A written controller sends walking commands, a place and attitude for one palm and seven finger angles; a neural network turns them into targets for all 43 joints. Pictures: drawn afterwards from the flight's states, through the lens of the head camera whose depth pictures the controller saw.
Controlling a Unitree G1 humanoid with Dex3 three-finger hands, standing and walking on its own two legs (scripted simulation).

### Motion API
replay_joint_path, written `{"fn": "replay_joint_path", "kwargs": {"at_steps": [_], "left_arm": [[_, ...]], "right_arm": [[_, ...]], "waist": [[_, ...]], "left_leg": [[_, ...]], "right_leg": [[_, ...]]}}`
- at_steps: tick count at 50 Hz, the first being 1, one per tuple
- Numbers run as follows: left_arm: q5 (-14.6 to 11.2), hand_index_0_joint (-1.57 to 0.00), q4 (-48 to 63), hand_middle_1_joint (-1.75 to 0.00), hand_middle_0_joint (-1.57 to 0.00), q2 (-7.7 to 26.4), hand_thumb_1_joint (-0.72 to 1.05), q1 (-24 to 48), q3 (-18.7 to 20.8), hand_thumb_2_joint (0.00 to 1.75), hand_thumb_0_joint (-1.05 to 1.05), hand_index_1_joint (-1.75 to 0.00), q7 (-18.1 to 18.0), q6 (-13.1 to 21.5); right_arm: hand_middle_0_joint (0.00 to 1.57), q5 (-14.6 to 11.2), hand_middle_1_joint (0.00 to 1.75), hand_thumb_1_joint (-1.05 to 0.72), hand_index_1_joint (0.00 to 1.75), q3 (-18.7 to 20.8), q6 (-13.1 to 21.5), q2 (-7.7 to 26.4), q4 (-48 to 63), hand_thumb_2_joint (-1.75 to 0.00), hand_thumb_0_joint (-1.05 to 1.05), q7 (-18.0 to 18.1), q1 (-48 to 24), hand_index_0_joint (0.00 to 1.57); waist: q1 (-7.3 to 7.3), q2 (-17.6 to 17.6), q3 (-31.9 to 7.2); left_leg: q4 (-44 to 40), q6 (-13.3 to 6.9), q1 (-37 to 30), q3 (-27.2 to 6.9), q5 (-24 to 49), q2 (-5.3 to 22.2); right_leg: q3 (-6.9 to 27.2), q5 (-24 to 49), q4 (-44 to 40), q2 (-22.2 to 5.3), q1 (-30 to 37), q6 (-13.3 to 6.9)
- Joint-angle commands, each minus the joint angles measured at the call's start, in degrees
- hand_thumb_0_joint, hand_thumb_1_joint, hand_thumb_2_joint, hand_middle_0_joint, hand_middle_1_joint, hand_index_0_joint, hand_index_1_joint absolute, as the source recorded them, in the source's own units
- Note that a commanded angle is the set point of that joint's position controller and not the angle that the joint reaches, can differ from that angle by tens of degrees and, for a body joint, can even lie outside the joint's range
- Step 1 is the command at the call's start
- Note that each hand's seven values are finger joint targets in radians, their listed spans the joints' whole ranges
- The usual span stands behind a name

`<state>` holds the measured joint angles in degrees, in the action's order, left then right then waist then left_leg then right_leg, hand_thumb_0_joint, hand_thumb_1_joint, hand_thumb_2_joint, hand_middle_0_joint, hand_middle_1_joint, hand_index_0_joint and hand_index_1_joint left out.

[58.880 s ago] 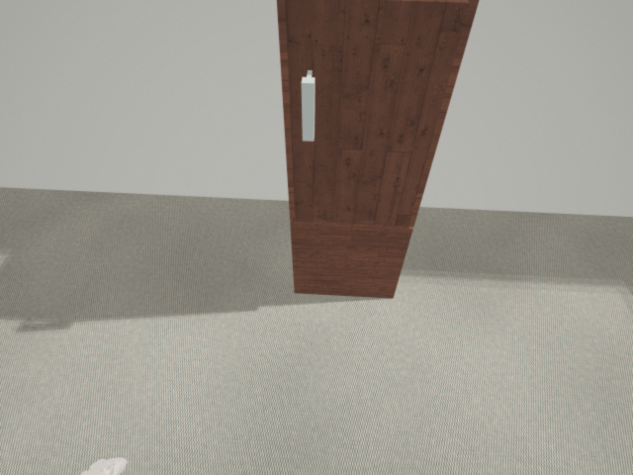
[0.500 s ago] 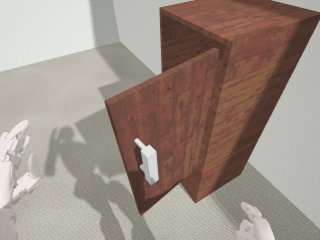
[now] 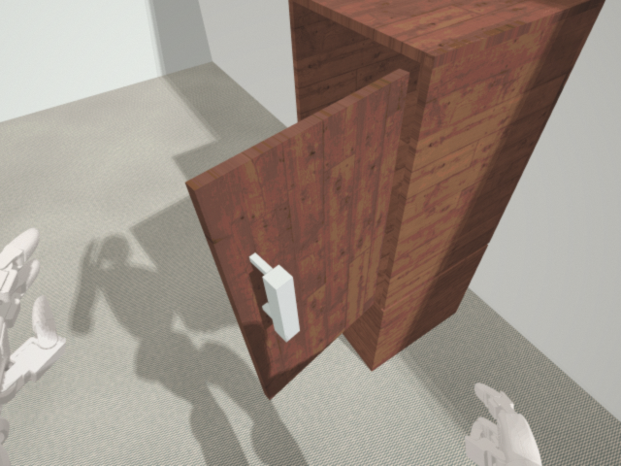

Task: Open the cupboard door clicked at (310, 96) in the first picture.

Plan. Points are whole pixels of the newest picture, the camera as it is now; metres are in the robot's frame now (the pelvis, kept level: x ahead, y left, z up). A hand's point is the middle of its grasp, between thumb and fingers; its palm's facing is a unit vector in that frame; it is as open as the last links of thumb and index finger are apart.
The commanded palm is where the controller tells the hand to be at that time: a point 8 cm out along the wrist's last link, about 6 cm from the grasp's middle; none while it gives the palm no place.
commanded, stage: step back with the hand held close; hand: left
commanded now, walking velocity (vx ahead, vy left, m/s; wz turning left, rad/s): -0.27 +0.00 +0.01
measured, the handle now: (272, 296) +0.33 +0.08 +0.04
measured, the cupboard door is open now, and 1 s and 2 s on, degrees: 100 100 100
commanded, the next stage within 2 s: stop stepping back and stand still in 1.26 s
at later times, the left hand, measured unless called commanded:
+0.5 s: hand out of the picture +0.12 +0.29 +0.15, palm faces +0.42 -0.76 -0.49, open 7.4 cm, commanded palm +0.06 +0.33 +0.17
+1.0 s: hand out of the picture +0.08 +0.27 +0.16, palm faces +0.33 -0.83 -0.44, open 7.5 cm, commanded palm +0.00 +0.32 +0.17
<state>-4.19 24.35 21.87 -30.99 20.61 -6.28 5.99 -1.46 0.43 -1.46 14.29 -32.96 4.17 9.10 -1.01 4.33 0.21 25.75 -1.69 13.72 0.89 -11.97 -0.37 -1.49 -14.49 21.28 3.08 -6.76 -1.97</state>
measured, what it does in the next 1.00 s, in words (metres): walks backwards: right foot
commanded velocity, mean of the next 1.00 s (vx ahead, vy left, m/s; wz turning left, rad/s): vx -0.33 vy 0.00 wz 0.00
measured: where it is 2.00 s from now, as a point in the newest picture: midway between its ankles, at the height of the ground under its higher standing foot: outside the picture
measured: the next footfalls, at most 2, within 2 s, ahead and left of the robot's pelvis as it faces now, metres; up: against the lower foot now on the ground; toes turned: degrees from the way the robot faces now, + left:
right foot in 0.88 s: -0.16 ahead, -0.09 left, +0.00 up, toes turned +1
right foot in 1.50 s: -0.25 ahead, -0.05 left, +0.00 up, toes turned -5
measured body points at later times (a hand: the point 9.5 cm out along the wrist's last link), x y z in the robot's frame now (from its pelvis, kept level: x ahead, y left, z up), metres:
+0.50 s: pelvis -0.07 +0.03 -0.01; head -0.06 +0.03 +0.44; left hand +0.09 +0.33 +0.18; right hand +0.09 -0.21 -0.09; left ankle +0.02 +0.10 -0.74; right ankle -0.04 -0.09 -0.74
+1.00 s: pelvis -0.14 +0.02 -0.01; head -0.10 +0.04 +0.43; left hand +0.05 +0.31 +0.18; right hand +0.05 -0.20 -0.09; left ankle +0.02 +0.10 -0.74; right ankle -0.20 -0.09 -0.74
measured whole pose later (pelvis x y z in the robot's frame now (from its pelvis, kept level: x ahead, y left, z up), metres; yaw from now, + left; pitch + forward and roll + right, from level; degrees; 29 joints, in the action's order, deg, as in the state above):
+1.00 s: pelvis -0.14 +0.02 -0.01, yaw -1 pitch +2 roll -4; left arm -4.6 32.1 25.7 -30.0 22.1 -7.7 11.6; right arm -0.3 -0.5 3.2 10.8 -35.5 2.9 6.2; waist -0.6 2.0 2.4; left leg 24.6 -3.0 28.3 1.4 1.8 2.1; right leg 0.0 -19.2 26.4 6.3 -8.9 -1.6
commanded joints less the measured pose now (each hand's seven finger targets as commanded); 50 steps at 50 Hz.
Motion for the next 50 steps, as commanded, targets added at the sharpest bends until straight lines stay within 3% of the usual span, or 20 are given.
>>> {"fn": "replay_joint_path", "kwargs": {"at_steps": [1,9,12,16,20,24,28,30,31,33,34,36,39,41,43,44,45,47,48,50], "left_arm": [[0.1,-0.2,13.2,-0.3,-0.2,13.3,0.9,0.9,9.7,0.9,0.0,-0.3,-1.8,3.7],[0.1,-0.2,16.3,-0.3,-0.2,13.5,0.9,-1.3,10.4,0.9,0.0,-0.3,-2.8,4.9],[0.5,-0.2,16.3,-0.3,-0.2,12.8,0.9,-2.1,10.3,0.9,0.0,-0.3,-3.1,5.5],[1.4,-0.2,15.6,-0.3,-0.2,12.8,0.9,-2.3,11.8,0.9,0.0,-0.3,-3.4,6.6],[2.1,-0.2,16.3,-0.3,-0.2,11.4,0.9,0.1,10.9,0.9,0.0,-0.3,-3.4,7.0],[2.3,-0.2,17.4,-0.3,-0.2,11.4,0.9,1.2,10.3,0.9,0.0,-0.3,-3.8,7.3],[2.1,-0.2,19.4,-0.3,-0.2,12.2,0.9,2.2,10.1,0.9,0.0,-0.3,-4.7,8.0],[2.1,-0.2,19.8,-0.3,-0.2,12.4,0.9,2.2,10.5,0.9,0.0,-0.3,-4.9,8.4],[2.2,-0.2,19.8,-0.3,-0.2,13.3,0.9,2.0,11.8,0.9,0.0,-0.3,-4.8,8.7],[2.9,-0.2,19.4,-0.3,-0.2,12.3,0.9,2.5,12.8,0.9,0.0,-0.3,-4.3,9.1],[2.9,-0.2,18.6,-0.3,-0.2,12.5,0.9,2.1,13.3,0.9,0.0,-0.3,-4.0,8.9],[2.3,-0.2,18.0,-0.3,-0.2,12.7,0.9,0.2,13.4,0.9,0.0,-0.3,-3.8,8.9],[0.5,-0.2,18.0,-0.3,-0.2,10.4,0.9,-2.5,9.9,0.9,0.0,-0.3,-3.6,8.4],[0.4,-0.2,19.3,-0.3,-0.2,11.3,0.9,-1.1,9.7,0.9,0.0,-0.3,-3.4,8.9],[0.2,-0.2,19.2,-0.3,-0.2,13.4,0.9,1.7,10.0,0.9,0.0,-0.3,-3.0,9.8],[0.0,-0.2,19.0,-0.3,-0.2,14.5,0.9,3.2,10.7,0.9,0.0,-0.3,-3.1,10.3],[0.0,-0.2,20.1,-0.3,-0.2,13.6,0.9,5.7,9.4,0.9,0.0,-0.3,-3.0,10.5],[-0.5,-0.2,18.9,-0.3,-0.2,15.1,0.9,2.2,11.0,0.9,0.0,-0.3,-3.0,9.5],[-0.9,-0.2,18.8,-0.3,-0.2,15.4,0.9,0.8,11.7,0.9,0.0,-0.3,-2.8,9.2],[-1.5,-0.2,18.5,-0.3,-0.2,16.4,0.9,-1.6,13.5,0.9,0.0,-0.3,-2.5,9.4]], "right_arm": [[0.2,0.1,0.3,-0.9,0.3,2.5,1.7,5.6,9.5,-0.9,0.0,1.0,-5.4,0.2],[0.2,0.0,0.3,-0.9,0.3,2.8,2.4,6.0,10.4,-0.9,0.0,1.1,-4.4,0.2],[0.2,0.2,0.3,-0.9,0.3,2.7,3.2,6.2,10.5,-0.9,0.0,1.1,-4.2,0.2],[0.2,0.5,0.3,-0.9,0.3,2.8,4.6,6.8,10.7,-0.9,0.0,1.2,-4.1,0.2],[0.2,0.7,0.3,-0.9,0.3,2.8,5.9,6.9,10.5,-0.9,0.0,1.0,-2.9,0.2],[0.2,1.2,0.3,-0.9,0.3,2.9,6.8,6.4,9.6,-0.9,0.0,0.9,-2.2,0.2],[0.2,1.4,0.3,-0.9,0.3,2.5,7.5,6.1,7.7,-0.9,0.0,1.0,-1.2,0.2],[0.2,1.4,0.3,-0.9,0.3,2.4,7.6,6.2,7.6,-0.9,0.0,1.2,-1.6,0.2],[0.2,1.6,0.3,-0.9,0.3,2.4,7.9,6.6,7.8,-0.9,0.0,1.5,-2.8,0.2],[0.2,2.0,0.3,-0.9,0.3,2.8,8.4,6.9,8.3,-0.9,0.0,1.5,-3.2,0.2],[0.2,2.3,0.3,-0.9,0.3,3.2,8.6,6.2,8.0,-0.9,0.0,1.3,-2.7,0.2],[0.2,2.4,0.3,-0.9,0.3,3.3,9.1,5.6,7.8,-0.9,0.0,0.4,-3.1,0.2],[0.2,2.4,0.3,-0.9,0.3,2.5,9.5,4.6,6.2,-0.9,0.0,-0.6,-3.3,0.2],[0.2,2.8,0.3,-0.9,0.3,2.5,9.0,4.9,5.0,-0.9,0.0,-0.9,-3.1,0.2],[0.2,2.7,0.3,-0.9,0.3,2.5,8.0,5.0,4.2,-0.9,0.0,-1.0,-2.9,0.2],[0.2,2.6,0.3,-0.9,0.3,2.5,7.7,5.0,4.1,-0.9,0.0,-0.8,-3.6,0.2],[0.2,1.8,0.3,-0.9,0.3,2.7,7.7,4.6,4.1,-0.9,0.0,-0.5,-2.8,0.2],[0.2,0.9,0.3,-0.9,0.3,2.9,7.8,4.7,5.0,-0.9,0.0,-0.1,-3.6,0.2],[0.2,0.8,0.3,-0.9,0.3,2.8,7.5,5.0,5.9,-0.9,0.0,-0.1,-4.6,0.2],[0.2,1.0,0.3,-0.9,0.3,2.5,6.8,4.8,6.8,-0.9,0.0,-0.2,-5.7,0.2]], "waist": [[0.21,-3.6,-8.5],[0.61,-0.5,-8.3],[0.69,1.9,-6.2],[0.5,3.4,-4.7],[0.88,1.0,-3.5],[1.3,-2.2,-2.7],[2.02,-2.9,-3.6],[2.04,0.5,-3.8],[1.72,4.0,-3.4],[0.65,11.6,-4.8],[0.53,9.9,-5.5],[0.29,5.7,-5.9],[0.61,5.5,-7.5],[0.74,6.4,-8.2],[1.04,-0.3,-10.7],[1.21,-1.5,-12.1],[1.99,-2.8,-14.2],[1.74,-4.3,-16.1],[1.49,-2.7,-14.9],[1.42,0.4,-11.0]], "left_leg": [[0.3,-0.8,-7.2,-2.9,20.4,3.9],[-1.8,-0.9,-1.4,-4.7,11.8,5.2],[-5.7,-1.4,4.8,-7.2,1.0,6.4],[-10.6,-3.2,17.6,-10.6,-15.4,8.5],[-9.7,-3.4,22.6,-10.8,-22.3,8.4],[-4.0,-1.6,15.9,-8.5,-20.3,5.5],[1.8,-0.2,6.7,-7.5,-13.2,3.5],[-2.7,-0.7,9.2,-9.7,-14.3,5.4],[-8.6,-1.5,13.6,-12.5,-17.9,7.9],[-20.4,-5.3,28.0,-21.3,-31.6,15.4],[-21.0,-6.2,27.6,-21.8,-30.1,16.8],[-17.1,-6.4,21.1,-19.3,-22.1,16.0],[-16.0,-3.6,9.8,-15.8,-12.9,13.7],[-11.8,-1.4,4.9,-12.6,-2.6,12.1],[-4.1,0.8,-3.0,-7.7,8.6,9.2],[-2.0,1.4,-6.7,-5.0,11.4,8.0],[-0.5,1.6,-12.0,-2.6,16.9,6.1],[1.9,0.1,-14.9,-3.3,17.4,6.5],[1.1,-0.2,-13.4,-3.5,14.7,6.3],[-0.1,0.4,-9.1,-4.3,3.4,5.9]], "right_leg": [[3.3,23.6,-0.6,-6.5,-3.7,3.3],[4.0,13.9,1.2,-5.3,-4.3,2.7],[3.7,6.1,2.6,-4.1,-3.0,2.3],[3.6,2.5,7.9,-2.4,3.9,2.4],[4.8,-2.4,8.6,-2.6,4.0,1.9],[7.6,-12.0,1.4,-5.1,-6.2,0.1],[8.1,-9.8,-1.6,-7.4,-15.0,-0.9],[5.5,-6.7,1.8,-5.0,-12.1,0.4],[3.6,-5.2,6.1,-2.0,-7.7,1.7],[1.6,-4.1,23.5,3.0,6.6,2.8],[2.1,-6.1,28.0,3.0,6.2,2.4],[2.9,-9.4,26.0,2.5,0.8,1.7],[1.4,-12.6,13.1,1.6,-3.7,0.8],[2.7,-4.9,1.6,-0.3,-3.4,0.1],[7.0,3.4,-3.4,-4.4,-7.5,-0.9],[7.1,6.9,-2.5,-5.7,-10.1,-0.6],[4.8,11.4,-1.6,-4.9,-12.2,0.7],[3.5,14.3,0.4,-4.0,-13.4,4.1],[3.5,11.2,0.4,-3.4,-14.0,4.3],[4.0,1.1,-1.4,-3.9,-16.4,2.5]]}}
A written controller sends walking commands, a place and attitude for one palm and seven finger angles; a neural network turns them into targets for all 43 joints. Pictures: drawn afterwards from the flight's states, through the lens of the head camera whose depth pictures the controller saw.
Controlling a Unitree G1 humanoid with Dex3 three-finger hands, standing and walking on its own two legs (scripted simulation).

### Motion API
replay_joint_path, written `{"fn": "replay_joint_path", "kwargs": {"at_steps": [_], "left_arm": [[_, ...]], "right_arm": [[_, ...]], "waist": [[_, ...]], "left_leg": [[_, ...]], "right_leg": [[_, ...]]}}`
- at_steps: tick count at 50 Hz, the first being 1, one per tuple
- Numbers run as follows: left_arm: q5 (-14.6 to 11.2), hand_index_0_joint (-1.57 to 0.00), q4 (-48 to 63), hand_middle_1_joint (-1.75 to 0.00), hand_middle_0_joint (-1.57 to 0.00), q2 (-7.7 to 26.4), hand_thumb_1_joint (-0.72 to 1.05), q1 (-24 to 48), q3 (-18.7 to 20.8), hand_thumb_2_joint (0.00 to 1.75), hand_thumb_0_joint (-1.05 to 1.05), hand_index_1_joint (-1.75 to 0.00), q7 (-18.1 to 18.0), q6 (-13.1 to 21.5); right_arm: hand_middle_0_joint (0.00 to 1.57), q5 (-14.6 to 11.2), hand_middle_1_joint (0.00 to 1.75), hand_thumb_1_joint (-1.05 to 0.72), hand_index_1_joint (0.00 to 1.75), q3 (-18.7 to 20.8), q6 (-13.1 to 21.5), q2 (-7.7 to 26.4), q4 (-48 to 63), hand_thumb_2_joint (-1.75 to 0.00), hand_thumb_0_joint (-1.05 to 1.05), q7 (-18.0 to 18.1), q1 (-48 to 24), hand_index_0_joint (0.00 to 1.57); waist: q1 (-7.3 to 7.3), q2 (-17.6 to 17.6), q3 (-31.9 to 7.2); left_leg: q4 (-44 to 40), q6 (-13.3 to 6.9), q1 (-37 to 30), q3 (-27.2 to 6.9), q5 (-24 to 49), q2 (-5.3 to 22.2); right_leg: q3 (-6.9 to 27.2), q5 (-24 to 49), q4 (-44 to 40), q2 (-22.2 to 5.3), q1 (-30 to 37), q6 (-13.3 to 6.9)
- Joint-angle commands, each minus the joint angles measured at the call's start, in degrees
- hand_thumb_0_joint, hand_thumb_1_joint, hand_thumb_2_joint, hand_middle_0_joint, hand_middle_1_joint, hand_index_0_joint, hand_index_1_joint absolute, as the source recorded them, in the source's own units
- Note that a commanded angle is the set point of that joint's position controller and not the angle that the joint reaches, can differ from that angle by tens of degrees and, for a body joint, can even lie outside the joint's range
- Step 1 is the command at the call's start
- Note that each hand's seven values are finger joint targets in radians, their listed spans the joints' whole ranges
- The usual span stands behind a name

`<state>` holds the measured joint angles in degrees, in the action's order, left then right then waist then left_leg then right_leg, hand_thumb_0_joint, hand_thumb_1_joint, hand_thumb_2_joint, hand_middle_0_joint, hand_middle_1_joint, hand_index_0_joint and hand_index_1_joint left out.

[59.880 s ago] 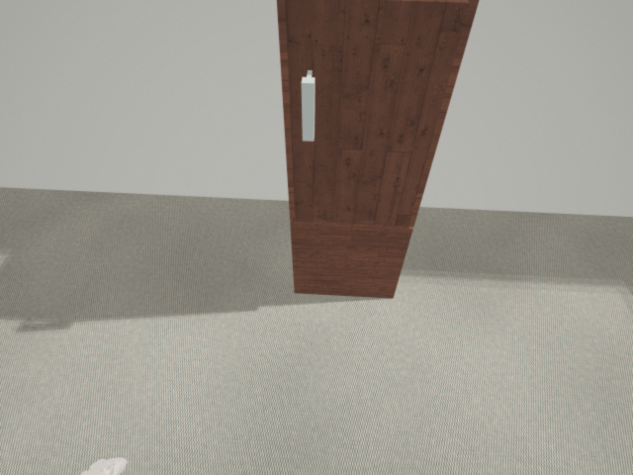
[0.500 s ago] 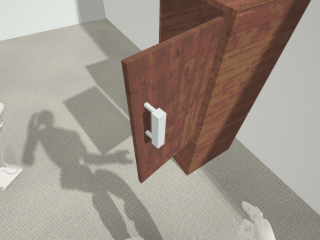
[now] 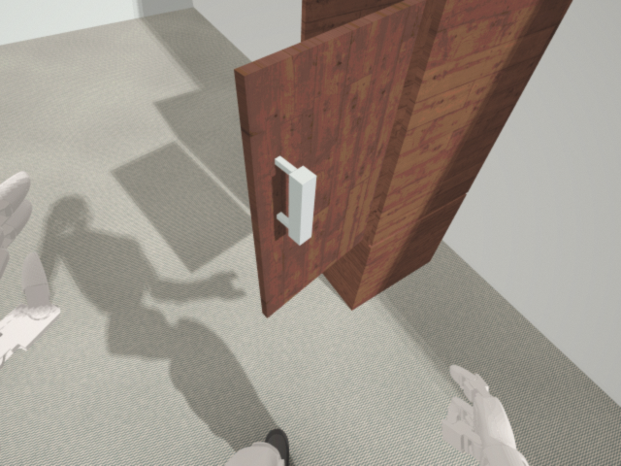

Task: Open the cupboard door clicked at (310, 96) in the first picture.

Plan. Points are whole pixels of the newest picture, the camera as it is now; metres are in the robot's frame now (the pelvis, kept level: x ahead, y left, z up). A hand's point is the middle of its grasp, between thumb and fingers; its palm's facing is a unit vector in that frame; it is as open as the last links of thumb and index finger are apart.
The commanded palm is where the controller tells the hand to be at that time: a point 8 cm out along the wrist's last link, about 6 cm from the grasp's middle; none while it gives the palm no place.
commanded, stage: step back with the hand held close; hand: left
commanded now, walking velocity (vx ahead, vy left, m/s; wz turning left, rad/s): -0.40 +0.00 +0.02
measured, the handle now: (291, 200) +0.47 +0.07 +0.05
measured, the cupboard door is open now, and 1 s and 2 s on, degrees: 100 100 100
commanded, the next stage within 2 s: stop stepping back and stand still in 0.26 s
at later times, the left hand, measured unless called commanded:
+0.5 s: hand out of the picture +0.13 +0.26 +0.17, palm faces +0.29 -0.82 -0.49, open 7.5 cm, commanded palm +0.07 +0.31 +0.19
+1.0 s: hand out of the picture +0.08 +0.25 +0.17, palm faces +0.36 -0.79 -0.50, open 7.4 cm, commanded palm +0.04 +0.29 +0.19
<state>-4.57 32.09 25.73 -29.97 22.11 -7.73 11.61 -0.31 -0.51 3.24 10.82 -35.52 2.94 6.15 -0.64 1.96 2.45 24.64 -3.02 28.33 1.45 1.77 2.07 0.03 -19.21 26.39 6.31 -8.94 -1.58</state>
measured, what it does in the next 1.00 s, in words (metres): walks backwards: right foot, then left foot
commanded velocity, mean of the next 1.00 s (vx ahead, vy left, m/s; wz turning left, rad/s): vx -0.05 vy -0.01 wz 0.01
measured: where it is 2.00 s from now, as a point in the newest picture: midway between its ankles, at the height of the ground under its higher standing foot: outside the picture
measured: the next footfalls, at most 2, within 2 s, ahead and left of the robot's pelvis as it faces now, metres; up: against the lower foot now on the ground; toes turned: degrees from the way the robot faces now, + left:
right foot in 0.50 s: -0.11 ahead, -0.07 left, +0.00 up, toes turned -4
left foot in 0.62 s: -0.04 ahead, +0.13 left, +0.00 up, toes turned -3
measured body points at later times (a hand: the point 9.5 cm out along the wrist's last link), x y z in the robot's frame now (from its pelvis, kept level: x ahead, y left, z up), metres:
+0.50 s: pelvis -0.08 +0.01 +0.00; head -0.06 +0.04 +0.45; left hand +0.11 +0.30 +0.20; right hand +0.10 -0.21 -0.06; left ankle +0.09 +0.08 -0.72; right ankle -0.19 -0.08 -0.73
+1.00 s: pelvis -0.12 +0.00 +0.01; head -0.14 +0.00 +0.46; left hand +0.05 +0.29 +0.20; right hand +0.00 -0.24 -0.09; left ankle -0.07 +0.12 -0.71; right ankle -0.15 -0.07 -0.73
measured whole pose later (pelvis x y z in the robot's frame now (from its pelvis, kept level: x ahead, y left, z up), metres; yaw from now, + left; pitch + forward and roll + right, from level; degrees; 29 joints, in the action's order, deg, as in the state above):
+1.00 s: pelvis -0.12 +0.00 +0.01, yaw -3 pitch +0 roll +0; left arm -2.5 26.9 24.3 -35.5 22.3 -8.4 10.7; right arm 0.1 -0.3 5.2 11.9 -38.5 3.9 16.2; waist 0.1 1.2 -2.3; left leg 39.7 0.4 22.6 -1.2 -16.3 -0.5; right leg -2.4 -16.0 25.2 4.4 -9.0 -4.7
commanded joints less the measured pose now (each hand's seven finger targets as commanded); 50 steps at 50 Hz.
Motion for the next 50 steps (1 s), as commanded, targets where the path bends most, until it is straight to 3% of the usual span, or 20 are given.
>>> {"fn": "replay_joint_path", "kwargs": {"at_steps": [1,4,6,8,10,11,13,15,18,22,24,26,27,30,33,35,41,44,46,50], "left_arm": [[-1.1,-0.2,10.3,-0.3,-0.2,13.7,0.9,-4.0,12.9,0.9,0.0,-0.3,-1.0,4.1],[-0.5,-0.2,9.1,-0.3,-0.2,12.6,0.9,-3.0,11.2,0.9,0.0,-0.3,-1.3,4.2],[0.8,-0.2,6.7,-0.3,-0.2,11.3,0.9,-0.1,9.5,0.9,0.0,-0.3,-1.4,3.8],[1.0,-0.2,6.2,-0.3,-0.2,11.4,0.9,3.4,8.4,0.9,0.0,-0.3,-1.0,2.9],[0.1,-0.2,6.5,-0.3,-0.2,11.9,0.9,5.0,8.4,0.9,0.0,-0.3,-0.6,3.7],[0.4,-0.2,7.8,-0.3,-0.2,12.9,0.9,4.6,8.8,0.9,0.0,-0.3,-0.3,4.5],[0.5,-0.2,11.3,-0.3,-0.2,11.2,0.9,4.1,9.6,0.9,0.0,-0.3,-0.2,4.5],[0.1,-0.2,13.4,-0.3,-0.2,9.5,0.9,-0.2,8.9,0.9,0.0,-0.3,-0.7,3.5],[-0.5,-0.2,15.4,-0.3,-0.2,9.1,0.9,-3.1,8.6,0.9,0.0,-0.3,-1.3,2.1],[-1.2,-0.2,13.6,-0.3,-0.2,10.6,0.9,-7.7,10.9,0.9,0.0,-0.3,-1.5,1.4],[-1.0,-0.2,12.9,-0.3,-0.2,13.2,0.9,-7.3,13.2,0.9,0.0,-0.3,-1.4,1.9],[-1.3,-0.2,13.1,-0.3,-0.2,12.9,0.9,-0.6,12.8,0.9,0.0,-0.3,-2.0,1.1],[-0.7,-0.2,8.9,-0.3,-0.2,8.8,0.9,-0.8,9.1,0.9,0.0,-0.3,-1.5,-0.5],[1.3,-0.2,4.2,-0.3,-0.2,8.0,0.9,8.0,6.4,0.9,0.0,-0.3,-1.6,-1.0],[2.2,-0.2,3.3,-0.3,-0.2,8.7,0.9,9.8,6.2,0.9,0.0,-0.3,-1.7,0.2],[1.8,-0.2,8.2,-0.3,-0.2,9.3,0.9,10.4,6.3,0.9,0.0,-0.3,-1.5,1.4],[2.1,-0.2,9.7,-0.3,-0.2,9.7,0.9,-7.0,9.9,0.9,0.0,-0.3,-1.8,0.8],[1.5,-0.2,6.5,-0.3,-0.2,9.7,0.9,-4.9,10.4,0.9,0.0,-0.3,-1.9,1.2],[1.4,-0.2,3.5,-0.3,-0.2,8.5,0.9,-1.5,10.0,0.9,0.0,-0.3,-2.3,0.8],[2.4,-0.2,-0.7,-0.3,-0.2,7.2,0.9,5.3,6.5,0.9,0.0,-0.3,-2.3,2.1]], "right_arm": [[0.2,0.2,0.3,-0.9,0.3,3.4,1.9,8.2,9.6,-0.9,0.0,1.2,-3.4,0.2],[0.2,0.4,0.3,-0.9,0.3,3.2,1.7,7.3,8.3,-0.9,0.0,1.5,-2.0,0.2],[0.2,0.7,0.3,-0.9,0.3,2.9,1.6,7.0,7.2,-0.9,0.0,2.0,-2.5,0.2],[0.2,0.5,0.3,-0.9,0.3,2.2,1.3,7.6,8.2,-0.9,0.0,2.7,-1.9,0.2],[0.2,-0.6,0.3,-0.9,0.3,2.9,1.8,9.8,8.5,-0.9,0.0,2.9,-1.3,0.2],[0.2,0.3,0.3,-0.9,0.3,2.9,2.5,10.1,8.9,-0.9,0.0,2.7,-2.8,0.2],[0.2,1.9,0.3,-0.9,0.3,4.1,4.4,9.6,8.7,-0.9,0.0,1.6,-1.5,0.2],[0.2,1.3,0.3,-0.9,0.3,4.6,5.4,9.1,8.3,-0.9,0.0,0.6,-0.6,0.2],[0.2,1.3,0.3,-0.9,0.3,3.7,5.7,8.5,8.4,-0.9,0.0,0.2,-0.9,0.2],[0.2,1.6,0.3,-0.9,0.3,3.2,5.2,7.4,9.0,-0.9,0.0,0.4,1.1,0.2],[0.2,1.2,0.3,-0.9,0.3,2.9,3.6,6.9,8.0,-0.9,0.0,0.5,2.3,0.2],[0.2,1.7,0.3,-0.9,0.3,2.7,4.1,7.3,6.3,-0.9,0.0,1.0,1.0,0.2],[0.2,0.7,0.3,-0.9,0.3,3.3,4.2,7.3,5.8,-0.9,0.0,1.5,2.4,0.2],[0.2,0.1,0.3,-0.9,0.3,1.9,4.8,8.2,5.4,-0.9,0.0,2.7,1.0,0.2],[0.2,0.1,0.3,-0.9,0.3,1.4,6.8,8.3,5.8,-0.9,0.0,3.2,2.7,0.2],[0.2,1.2,0.3,-0.9,0.3,1.3,7.7,7.1,5.8,-0.9,0.0,2.6,1.8,0.2],[0.2,1.1,0.3,-0.9,0.3,1.8,7.1,6.9,8.3,-0.9,0.0,1.1,1.7,0.2],[0.2,1.1,0.3,-0.9,0.3,2.7,5.4,6.7,7.8,-0.9,0.0,1.1,2.5,0.2],[0.2,0.8,0.3,-0.9,0.3,3.2,4.7,7.5,6.2,-0.9,0.0,1.4,2.5,0.2],[0.2,0.1,0.3,-0.9,0.3,2.2,5.8,7.3,5.3,-0.9,0.0,2.3,2.4,0.2]], "waist": [[1.06,3.2,-10.6],[1.73,-3.2,-5.0],[2.44,-4.1,-0.4],[2.19,-2.7,1.9],[0.86,4.5,-3.4],[0.03,12.9,-7.3],[-1.07,10.6,-13.4],[-1.22,7.3,-16.1],[-0.58,11.9,-15.9],[0.08,11.1,-13.8],[1.33,-2.6,-10.8],[1.09,-7.8,-10.9],[1.79,-10.8,-7.2],[2.77,-1.3,1.3],[2.12,8.7,-2.2],[1.62,9.5,-5.9],[-0.2,9.0,-7.6],[1.03,-7.2,-5.8],[1.59,-8.2,-2.3],[1.53,-4.4,-1.3]], "left_leg": [[1.9,2.4,-21.3,-5.1,-14.2,2.9],[18.6,5.2,-23.7,-2.6,-17.1,-2.5],[21.2,4.5,-18.1,-3.8,-16.2,-2.7],[5.8,3.7,-12.9,-5.3,-5.3,-0.6],[-5.3,0.6,-17.2,-11.9,12.5,6.5],[-10.8,-1.2,-15.1,-17.6,11.2,10.7],[-17.5,-4.4,-6.1,-24.0,-16.2,16.3],[-16.4,-3.5,-12.5,-16.7,-17.2,12.9],[-19.7,-0.9,-9.7,-12.5,-22.3,10.1],[-17.2,6.7,-9.3,-6.7,-26.9,3.4],[8.2,6.5,-21.8,-0.1,-18.0,-2.4],[25.7,5.6,-22.3,-4.3,-16.8,-3.4],[27.4,5.1,-17.8,-6.4,-17.1,-2.3],[7.6,2.9,-15.7,-4.4,-15.0,0.4],[-5.7,-0.6,-19.5,-18.3,-12.5,6.6],[-18.5,-0.8,-16.5,-30.2,-29.1,11.8],[-14.6,3.6,-2.4,-8.9,-32.0,1.9],[10.3,4.3,-8.5,-4.4,-20.2,-2.2],[22.0,4.0,-5.9,-4.6,-18.7,-1.7],[9.2,2.2,-9.0,-2.9,-16.6,0.1]], "right_leg": [[3.6,1.3,-8.4,-8.5,-16.3,0.8],[10.0,-6.0,-16.7,-16.8,-29.5,-4.3],[9.1,9.9,-13.7,-17.4,-27.7,-4.7],[4.8,22.7,-6.7,-11.2,-16.4,-0.6],[1.1,16.0,2.7,-2.5,-9.3,3.2],[1.1,-1.4,11.4,-0.2,-6.1,2.1],[5.5,-12.0,26.2,-0.1,0.6,1.0],[2.4,-10.5,23.3,-0.8,-2.9,0.6],[-1.8,-11.2,17.7,0.3,0.6,0.4],[-6.2,-9.1,-5.7,1.3,7.5,-1.4],[5.2,-8.4,-18.4,-12.0,-12.4,-4.9],[12.6,-9.8,-18.2,-21.7,-22.8,-9.8],[10.4,-9.7,-14.8,-19.9,-20.7,-9.5],[5.1,-3.4,-8.4,-14.0,-15.0,-3.3],[-1.0,1.8,4.1,-5.3,-12.1,1.4],[1.5,-10.5,16.1,-3.3,-8.8,1.6],[-4.0,-3.0,-4.9,-3.3,10.8,-0.3],[14.1,-13.5,-17.1,-16.9,-5.7,-5.6],[19.6,-12.8,-18.4,-21.7,-11.9,-8.2],[9.7,5.1,-10.0,-17.0,-5.1,-4.0]]}}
